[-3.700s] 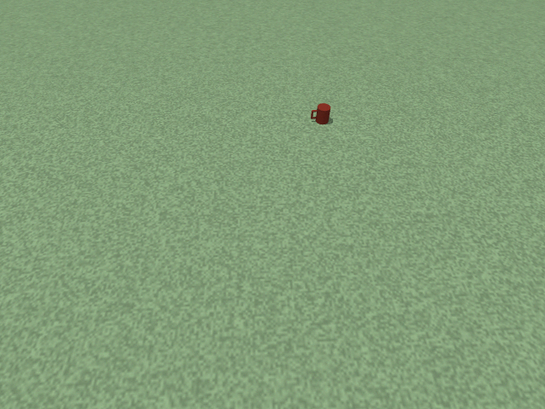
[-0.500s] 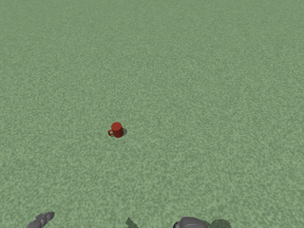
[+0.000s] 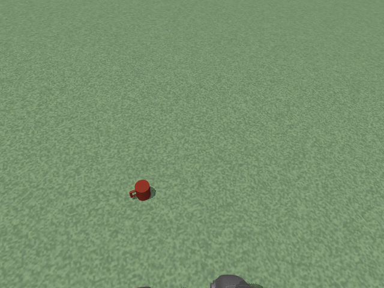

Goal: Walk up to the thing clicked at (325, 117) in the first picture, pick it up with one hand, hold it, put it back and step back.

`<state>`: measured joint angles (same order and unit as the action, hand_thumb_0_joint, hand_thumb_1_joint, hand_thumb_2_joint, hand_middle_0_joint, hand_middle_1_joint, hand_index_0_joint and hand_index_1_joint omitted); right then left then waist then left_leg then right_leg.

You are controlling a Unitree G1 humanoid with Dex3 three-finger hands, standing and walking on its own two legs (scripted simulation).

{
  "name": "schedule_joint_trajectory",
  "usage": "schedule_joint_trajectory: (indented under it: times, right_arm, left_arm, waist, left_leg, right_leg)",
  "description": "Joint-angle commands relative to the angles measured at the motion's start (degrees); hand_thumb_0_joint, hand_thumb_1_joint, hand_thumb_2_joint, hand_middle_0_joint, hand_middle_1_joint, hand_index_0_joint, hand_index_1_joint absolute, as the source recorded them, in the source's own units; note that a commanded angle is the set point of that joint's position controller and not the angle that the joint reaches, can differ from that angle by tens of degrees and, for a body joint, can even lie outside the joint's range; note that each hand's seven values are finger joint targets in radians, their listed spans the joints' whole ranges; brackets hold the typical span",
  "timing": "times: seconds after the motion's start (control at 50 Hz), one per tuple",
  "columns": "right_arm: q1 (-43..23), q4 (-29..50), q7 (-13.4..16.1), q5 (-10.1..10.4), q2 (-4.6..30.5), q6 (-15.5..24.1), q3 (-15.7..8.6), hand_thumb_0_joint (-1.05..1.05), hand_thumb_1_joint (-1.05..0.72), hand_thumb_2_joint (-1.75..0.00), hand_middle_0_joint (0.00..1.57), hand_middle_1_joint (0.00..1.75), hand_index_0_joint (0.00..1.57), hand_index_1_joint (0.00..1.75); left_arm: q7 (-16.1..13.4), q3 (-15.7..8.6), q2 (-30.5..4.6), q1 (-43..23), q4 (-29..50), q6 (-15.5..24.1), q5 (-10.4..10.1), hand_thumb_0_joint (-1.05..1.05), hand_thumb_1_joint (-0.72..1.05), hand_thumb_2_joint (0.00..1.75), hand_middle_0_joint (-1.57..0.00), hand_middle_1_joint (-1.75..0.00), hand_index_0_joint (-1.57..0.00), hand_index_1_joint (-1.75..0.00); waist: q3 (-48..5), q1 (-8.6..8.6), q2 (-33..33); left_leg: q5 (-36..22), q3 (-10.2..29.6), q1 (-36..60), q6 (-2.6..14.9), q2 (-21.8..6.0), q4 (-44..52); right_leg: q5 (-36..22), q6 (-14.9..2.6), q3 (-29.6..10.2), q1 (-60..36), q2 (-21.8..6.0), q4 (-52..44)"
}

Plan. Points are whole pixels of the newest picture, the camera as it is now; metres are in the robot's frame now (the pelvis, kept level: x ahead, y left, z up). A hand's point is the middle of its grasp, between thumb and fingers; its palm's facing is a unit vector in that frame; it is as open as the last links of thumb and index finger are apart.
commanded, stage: walk up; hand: left
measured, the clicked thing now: (140, 191) +0.68 +0.24 -0.71
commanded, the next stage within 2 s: none
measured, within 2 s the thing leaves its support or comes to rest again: neither
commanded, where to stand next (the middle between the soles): +0.31 +0.00 m, yaw +1 degrees
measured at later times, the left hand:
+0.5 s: hand (82, 254) +0.21 +0.25 -0.12, palm faces -0.01 -0.91 -0.41, open 7.4 cm
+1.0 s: hand (88, 217) +0.31 +0.27 -0.15, palm faces -0.05 -0.92 -0.38, open 7.4 cm
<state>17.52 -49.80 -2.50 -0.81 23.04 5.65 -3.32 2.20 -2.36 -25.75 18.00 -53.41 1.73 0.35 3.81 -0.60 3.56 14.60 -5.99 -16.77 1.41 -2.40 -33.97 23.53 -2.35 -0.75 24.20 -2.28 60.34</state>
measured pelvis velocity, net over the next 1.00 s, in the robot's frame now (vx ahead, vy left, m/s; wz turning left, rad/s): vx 0.24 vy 0.00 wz -0.01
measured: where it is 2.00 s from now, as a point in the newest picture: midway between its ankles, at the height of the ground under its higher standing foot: (182, 278)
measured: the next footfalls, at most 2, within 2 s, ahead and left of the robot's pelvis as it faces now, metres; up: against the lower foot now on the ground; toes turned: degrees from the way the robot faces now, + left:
right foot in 0.26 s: +0.24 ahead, -0.16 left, +0.00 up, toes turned -4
left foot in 0.62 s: +0.31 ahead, +0.12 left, +0.00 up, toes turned +3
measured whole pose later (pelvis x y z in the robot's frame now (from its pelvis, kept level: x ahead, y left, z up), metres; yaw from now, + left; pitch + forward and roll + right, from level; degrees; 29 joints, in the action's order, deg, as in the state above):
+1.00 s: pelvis +0.24 +0.00 +0.00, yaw +0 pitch -2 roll +0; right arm 8.9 -56.6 -0.4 0.4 21.4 1.2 -0.3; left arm 0.1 -0.4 -22.2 10.4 -58.5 1.1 0.4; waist 4.8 -0.3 -0.3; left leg 16.5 -3.9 -17.4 0.0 -2.3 -36.3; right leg 17.4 1.0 1.3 16.5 -2.4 36.3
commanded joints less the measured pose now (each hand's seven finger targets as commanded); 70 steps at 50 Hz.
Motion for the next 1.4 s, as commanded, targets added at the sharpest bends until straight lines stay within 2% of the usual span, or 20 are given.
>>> schedule_joint_trajectory:
  times: [0.0,0.12,0.2,0.22,0.24,0.26,0.3,0.38,0.5,0.58,0.6,0.62,0.64,0.7,0.78,0.84,0.9,0.98,1.16,1.38]
  right_arm:
    - [2.1,3.4,1.3,0.3,16.2,0.8,-4.1,0.0,-0.9,-0.9,0.2,0.3,0.2,0.3]
    - [1.9,4.7,0.9,0.4,16.9,0.3,-4.1,0.0,-0.9,-0.9,0.2,0.3,0.2,0.3]
    - [0.2,6.1,0.9,0.7,14.1,-0.7,-3.0,0.0,-0.9,-0.9,0.2,0.3,0.2,0.3]
    - [2.2,6.2,0.8,0.7,11.4,-0.9,-2.0,0.0,-0.9,-0.9,0.2,0.3,0.2,0.3]
    - [2.9,7.5,0.7,0.5,7.8,-0.9,-0.8,0.0,-0.9,-0.9,0.2,0.3,0.2,0.3]
    - [1.7,6.3,1.3,0.3,12.3,-1.6,-2.1,0.0,-0.9,-0.9,0.2,0.3,0.2,0.3]
    - [1.0,4.6,1.4,0.7,14.7,-1.9,-2.8,0.0,-0.9,-0.9,0.2,0.3,0.2,0.3]
    - [5.8,0.9,0.0,0.2,12.9,-2.7,-3.1,0.0,-0.9,-0.9,0.2,0.3,0.2,0.3]
    - [0.6,1.0,-0.2,-0.3,10.3,-3.0,-2.9,0.0,-0.9,-0.9,0.2,0.3,0.2,0.3]
    - [3.3,-1.5,1.5,-0.4,11.0,-2.0,-3.0,0.0,-0.9,-0.9,0.2,0.3,0.2,0.3]
    - [5.6,-1.3,2.0,-1.1,15.2,-1.4,-3.8,0.0,-0.9,-0.9,0.2,0.3,0.2,0.3]
    - [2.9,0.5,2.0,-0.4,19.8,-1.3,-4.3,0.0,-0.9,-0.9,0.2,0.3,0.2,0.3]
    - [0.6,0.6,1.9,0.1,21.0,-1.7,-5.0,0.0,-0.9,-0.9,0.2,0.3,0.2,0.3]
    - [-2.7,0.8,2.5,-0.3,16.3,-1.9,-3.3,0.0,-0.9,-0.9,0.2,0.3,0.2,0.3]
    - [-6.3,1.0,2.6,0.1,14.4,-2.3,-2.0,0.0,-0.9,-0.9,0.2,0.3,0.2,0.3]
    - [-9.1,0.7,2.6,1.1,12.4,-3.1,-0.7,0.0,-0.9,-0.9,0.2,0.3,0.2,0.3]
    - [-7.3,-2.1,2.8,1.8,9.5,-3.5,0.2,0.0,-0.9,-0.9,0.2,0.3,0.2,0.3]
    - [-11.5,-5.5,2.6,1.3,12.0,-3.0,0.2,0.0,-0.9,-0.9,0.2,0.3,0.2,0.3]
    - [-15.1,-11.1,2.7,1.1,10.8,-2.9,1.2,0.0,-0.9,-0.9,0.2,0.3,0.2,0.3]
    - [-17.6,-14.0,2.5,0.5,9.7,-3.4,1.4,0.0,-0.9,-0.9,0.2,0.3,0.2,0.3]
  left_arm:
    - [0.5,-3.1,-9.8,0.5,4.1,2.0,-0.2,0.0,0.9,0.9,-0.2,-0.3,-0.2,-0.3]
    - [1.6,-3.5,-8.1,-4.9,6.2,2.1,0.2,0.0,0.9,0.9,-0.2,-0.3,-0.2,-0.3]
    - [0.8,-4.9,-9.7,2.9,3.2,3.0,0.2,0.0,0.9,0.9,-0.2,-0.3,-0.2,-0.3]
    - [0.1,-5.9,-12.2,6.9,2.5,3.5,0.4,0.0,0.9,0.9,-0.2,-0.3,-0.2,-0.3]
    - [-0.6,-7.2,-17.5,10.0,3.4,4.1,0.7,0.0,0.9,0.9,-0.2,-0.3,-0.2,-0.3]
    - [-0.5,-6.8,-19.0,8.3,4.5,4.0,0.0,0.0,0.9,0.9,-0.2,-0.3,-0.2,-0.3]
    - [-0.9,-6.1,-16.7,3.1,6.0,3.8,-0.8,0.0,0.9,0.9,-0.2,-0.3,-0.2,-0.3]
    - [-1.0,-4.9,-13.8,-1.1,7.2,4.0,-0.3,0.0,0.9,0.9,-0.2,-0.3,-0.2,-0.3]
    - [-1.4,-3.9,-13.4,-3.1,8.3,3.4,0.5,0.0,0.9,0.9,-0.2,-0.3,-0.2,-0.3]
    - [-1.9,-1.2,-8.6,-5.3,7.8,1.6,-0.2,0.0,0.9,0.9,-0.2,-0.3,-0.2,-0.3]
    - [-1.7,-0.2,-5.2,-2.8,8.3,1.3,-0.3,0.0,0.9,0.9,-0.2,-0.3,-0.2,-0.3]
    - [-2.2,-0.4,-6.5,-0.6,7.1,0.8,-0.9,0.0,0.9,0.9,-0.2,-0.3,-0.2,-0.3]
    - [-2.9,-1.7,-10.9,-0.9,5.0,0.5,-0.2,0.0,0.9,0.9,-0.2,-0.3,-0.2,-0.3]
    - [-2.8,-1.9,-10.2,-0.2,2.2,0.7,-0.6,0.0,0.9,0.9,-0.2,-0.3,-0.2,-0.3]
    - [-2.7,-1.7,-7.5,0.2,-0.2,0.7,-0.3,0.0,0.9,0.9,-0.2,-0.3,-0.2,-0.3]
    - [-3.3,-1.8,-7.2,-0.2,-1.8,1.0,0.3,0.0,0.9,0.9,-0.2,-0.3,-0.2,-0.3]
    - [-2.9,-2.0,-13.0,-9.5,-0.6,1.4,0.1,0.0,0.9,0.9,-0.2,-0.3,-0.2,-0.3]
    - [-2.5,-0.1,-8.7,-11.1,-2.5,1.0,-0.5,0.0,0.9,0.9,-0.2,-0.3,-0.2,-0.3]
    - [-2.6,0.1,-7.6,-15.0,-6.7,0.5,-0.8,0.0,0.9,0.9,-0.2,-0.3,-0.2,-0.3]
    - [-2.3,0.2,-6.8,-18.5,-9.4,0.1,-0.2,0.0,0.9,0.9,-0.2,-0.3,-0.2,-0.3]
  waist:
    - [-0.2,-0.24,-13.3]
    - [0.2,-0.8,-12.0]
    - [-3.7,3.86,-4.7]
    - [-5.6,6.0,3.8]
    - [-6.0,6.62,14.9]
    - [-4.3,6.46,9.3]
    - [0.8,4.2,3.1]
    - [1.0,0.84,6.2]
    - [-0.1,1.34,5.6]
    - [-4.0,-2.22,-2.2]
    - [-5.3,-2.2,-14.4]
    - [-4.3,-1.29,-16.8]
    - [-2.4,-1.04,-14.1]
    - [-2.5,0.63,-14.2]
    - [-5.9,1.19,-14.6]
    - [-6.4,3.09,-10.6]
    - [-5.1,-1.07,0.7]
    - [-4.8,0.46,-1.3]
    - [-7.8,0.89,-1.6]
    - [-4.9,0.63,-3.1]
  left_leg:
    - [-6.1,14.1,7.1,11.23,-13.9,17.9]
    - [-6.6,9.7,4.3,10.54,-12.2,15.8]
    - [-3.0,6.4,-3.7,7.0,-9.1,1.8]
    - [-0.1,2.8,-8.8,5.21,-4.9,-11.1]
    - [13.7,0.0,-19.3,2.05,1.9,-27.0]
    - [17.3,5.6,-22.8,1.35,2.0,-31.9]
    - [12.7,9.7,-22.6,1.2,-2.3,-32.8]
    - [5.7,7.3,-13.2,-0.2,-3.6,-21.5]
    - [-0.1,3.4,-2.6,-1.42,-2.0,-7.9]
    - [-2.3,3.8,11.4,-0.2,0.3,4.6]
    - [2.3,19.3,12.7,2.63,-10.3,12.9]
    - [10.6,35.7,10.5,9.72,-19.8,19.7]
    - [14.2,38.0,7.3,14.31,-21.8,19.2]
    - [-3.5,22.4,5.0,10.13,-13.7,13.6]
    - [-17.2,15.6,2.2,8.98,-11.9,8.2]
    - [-14.4,12.7,-3.1,5.58,-10.1,3.3]
    - [4.4,6.2,2.9,0.11,-1.1,-0.4]
    - [-4.4,10.3,4.9,2.23,-6.0,6.8]
    - [-14.2,8.0,9.7,0.74,-5.8,11.3]
    - [-7.8,7.3,10.6,-0.49,-5.4,17.1]
  right_leg:
    - [-3.5,1.72,-0.3,8.1,-4.1,-5.9]
    - [-11.5,1.42,3.2,0.4,-2.7,-21.5]
    - [-13.9,0.51,5.1,-19.0,1.5,-28.6]
    - [-5.5,-1.03,-0.9,-25.8,-1.7,-33.4]
    - [5.4,-6.43,-25.1,-29.7,-16.7,-42.1]
    - [10.7,-12.57,-37.5,-25.7,-22.8,-47.2]
    - [6.7,-13.89,-29.6,-18.4,-20.6,-46.6]
    - [1.0,-10.15,-12.4,-8.5,-12.7,-45.7]
    - [-3.2,-9.43,-6.1,-0.7,-12.1,-42.5]
    - [-6.1,-4.51,-0.5,4.6,-7.6,-26.4]
    - [-1.8,-0.98,3.4,7.5,-2.7,-14.5]
    - [8.5,0.55,3.4,10.7,2.8,-9.2]
    - [10.0,0.47,-0.2,9.3,-0.7,-4.4]
    - [5.7,0.53,-1.4,5.3,-2.1,-7.6]
    - [-0.2,1.08,2.5,-4.8,-0.2,-18.3]
    - [-12.2,0.27,2.0,-14.2,0.3,-30.8]
    - [-13.7,-6.72,-14.1,-4.5,-12.5,-36.4]
    - [-15.6,-0.65,-4.1,-6.9,-4.8,-33.3]
    - [-23.5,0.31,-3.4,-14.7,-5.6,-37.5]
    - [-17.8,1.31,-3.8,-15.1,-5.5,-44.5]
